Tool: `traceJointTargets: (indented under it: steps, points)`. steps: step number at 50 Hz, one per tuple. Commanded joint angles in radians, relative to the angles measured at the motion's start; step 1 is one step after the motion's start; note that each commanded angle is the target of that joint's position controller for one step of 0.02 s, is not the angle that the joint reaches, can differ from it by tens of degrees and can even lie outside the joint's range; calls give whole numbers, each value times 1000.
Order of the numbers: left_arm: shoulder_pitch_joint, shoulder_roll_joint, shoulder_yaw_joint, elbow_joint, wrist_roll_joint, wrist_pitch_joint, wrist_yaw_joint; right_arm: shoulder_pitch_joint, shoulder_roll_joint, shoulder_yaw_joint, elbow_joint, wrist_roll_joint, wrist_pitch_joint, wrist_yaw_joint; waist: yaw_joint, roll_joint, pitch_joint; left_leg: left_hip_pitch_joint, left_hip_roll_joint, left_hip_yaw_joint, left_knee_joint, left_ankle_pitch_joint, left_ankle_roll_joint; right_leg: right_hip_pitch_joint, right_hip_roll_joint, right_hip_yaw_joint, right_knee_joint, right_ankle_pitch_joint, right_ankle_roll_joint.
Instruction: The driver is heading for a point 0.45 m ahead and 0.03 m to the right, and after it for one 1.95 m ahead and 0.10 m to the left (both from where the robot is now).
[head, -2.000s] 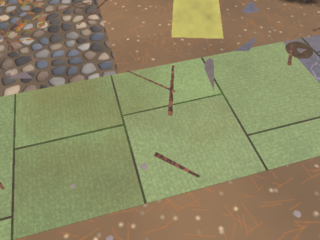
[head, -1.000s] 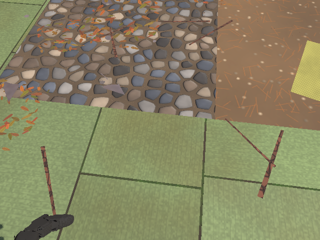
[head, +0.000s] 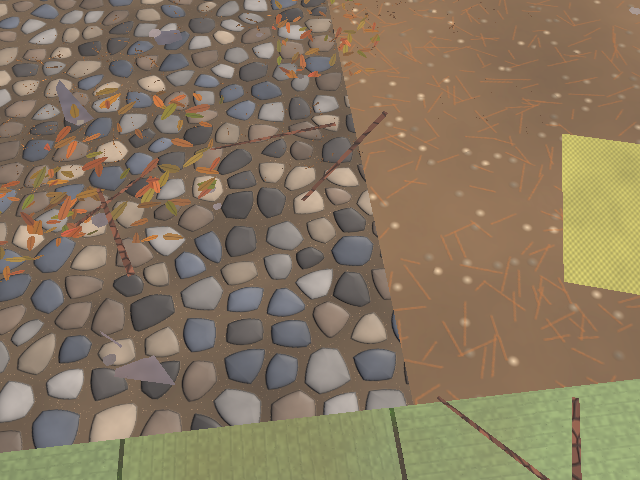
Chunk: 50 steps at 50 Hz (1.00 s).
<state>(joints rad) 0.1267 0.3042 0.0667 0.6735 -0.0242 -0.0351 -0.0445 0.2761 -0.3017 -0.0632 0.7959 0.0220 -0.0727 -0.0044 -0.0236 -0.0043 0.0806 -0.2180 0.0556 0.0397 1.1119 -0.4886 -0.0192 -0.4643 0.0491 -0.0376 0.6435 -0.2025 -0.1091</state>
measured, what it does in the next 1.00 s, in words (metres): walks ahead: left foot, then right foot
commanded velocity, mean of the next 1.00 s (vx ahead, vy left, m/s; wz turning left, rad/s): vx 0.50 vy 0.00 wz -0.13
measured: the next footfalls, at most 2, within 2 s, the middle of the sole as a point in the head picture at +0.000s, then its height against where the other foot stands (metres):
left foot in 0.40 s outside the picture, level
right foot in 0.86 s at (421, 403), level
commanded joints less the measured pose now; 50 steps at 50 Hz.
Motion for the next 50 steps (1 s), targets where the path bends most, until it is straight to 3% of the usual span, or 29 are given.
traceJointTargets:
  steps: [1,2,3,6,11,14,17,19,20,21,22,23,24,25,26,27,29,33,38,40,42,43,44,45,46,48,50]
  points:
    - [165,150,44,-24,1,-27,8,-97,-128,-18,-141,-1,-71,0,77,-1,-168,-552,34,-125,130,104,30,552,-291,545,-367,-1,-203]
    - [115,119,34,-38,9,-29,13,-80,-137,-25,-132,-22,-65,-5,40,-18,-139,-476,60,-130,59,152,21,445,-255,466,-379,103,-187]
    - [92,111,30,-52,18,-29,17,-64,-137,-28,-129,-28,-53,-3,18,-40,-130,-420,68,-131,32,181,11,379,-231,433,-400,164,-184]
    - [110,135,37,-41,14,-34,34,-73,-96,-20,-134,-40,-27,-2,8,-30,-112,-388,53,-100,-86,250,-35,281,-198,345,-424,312,-191]
    - [178,156,43,-10,3,-21,59,-264,-46,4,-183,-31,-31,7,78,-70,-70,-331,-16,-86,-461,542,-62,220,-126,279,-406,197,-119]
    - [227,162,45,13,-4,-13,63,-333,-64,1,-204,-15,-43,23,104,-80,-62,-287,-44,-103,-566,583,-52,249,-154,343,-372,123,-107]
    - [232,153,45,20,-4,-5,69,-315,-103,-15,-204,-12,-55,33,81,-104,-66,-256,-46,-134,-623,495,-16,335,-192,435,-285,111,-86]
    - [207,140,44,14,0,2,68,-211,-124,-30,-178,-13,-64,28,22,-125,-94,-120,-53,-109,-663,439,25,336,-176,455,-198,170,-59]
    - [205,100,29,6,6,0,63,-104,-154,-46,-159,-24,-69,21,-31,-101,-178,64,-9,-133,-672,434,65,296,-120,414,-48,193,-28]
    - [238,34,3,-4,31,-2,62,50,-204,-54,-142,-38,-67,15,-75,29,-338,313,160,-303,-652,374,122,190,-53,310,229,9,10]
    - [395,-7,-9,-15,-10,-13,61,119,-266,-72,-85,-45,-55,30,5,392,-401,551,331,-805,-790,104,285,-159,72,218,523,-387,71]
    - [371,95,5,19,-19,-16,64,94,-161,-49,-98,-17,-55,38,-23,246,-309,504,318,-858,-841,-99,272,-266,7,262,632,-357,81]
    - [250,137,16,4,-11,-17,60,47,-107,-33,-102,-11,-49,36,-45,145,-187,394,273,-700,-844,-47,242,-291,-23,236,648,-269,83]
    - [175,129,13,-14,6,-21,61,1,-101,-26,-109,-20,-41,36,-29,68,-132,290,229,-592,-851,83,232,-270,-60,184,624,-209,84]
    - [122,117,13,-32,23,-32,59,-22,-92,-21,-105,-23,-35,36,-18,51,-80,209,194,-523,-866,209,243,-266,-92,162,559,-161,86]
    - [116,100,12,-38,26,-40,54,-28,-84,-15,-105,-29,-34,33,1,74,-77,159,164,-474,-880,307,241,-218,-114,155,505,-130,87]
    - [119,64,3,-42,29,-47,49,-16,-78,-12,-97,-17,-34,30,16,110,-98,136,132,-423,-896,429,256,-174,-118,125,397,-137,103]
    - [-4,13,-24,-74,32,-57,38,15,-147,-33,-78,1,-19,10,-10,100,-80,41,108,-333,-925,462,259,-80,-94,86,94,-12,138]
    - [-112,51,-15,-94,14,-74,23,95,-159,-37,-53,9,6,0,-37,103,-75,8,108,-351,-885,401,218,71,-45,98,-104,174,146]
    - [-96,74,-3,-93,10,-80,24,96,-161,-39,-53,11,13,-4,-8,111,-79,5,115,-386,-841,349,191,155,-48,104,-158,164,127]
    - [22,108,19,-61,16,-82,36,87,-119,-27,-60,4,16,-5,62,106,-122,-56,56,-370,-715,342,144,354,-74,102,-208,122,88]
    - [163,162,36,-44,30,-82,47,69,-58,-6,-81,-9,12,-2,131,18,-222,-159,-8,-298,-466,258,103,552,-221,239,-218,48,31]
    - [248,250,59,-24,40,-63,50,164,12,17,-117,4,0,-5,108,-259,-343,-428,-117,-161,-165,-49,52,791,-445,599,-295,-155,-103]
    - [255,195,50,-7,30,-58,41,165,-73,-1,-113,24,-1,-9,112,-255,-290,-570,-64,-170,17,-91,39,747,-474,765,-364,-373,-139]
    - [216,133,32,-11,23,-60,40,104,-127,-19,-111,23,4,-9,114,-169,-178,-606,-27,-183,85,-6,40,655,-433,652,-378,-359,-108]
    - [120,64,10,-8,29,-62,36,55,-112,-24,-111,6,18,-7,71,-109,-86,-563,21,-165,65,124,26,498,-347,430,-411,-123,-73]
    - [81,50,9,5,37,-68,37,39,-77,-23,-122,7,31,3,41,-128,-54,-501,55,-153,28,192,17,399,-305,290,-457,22,-58]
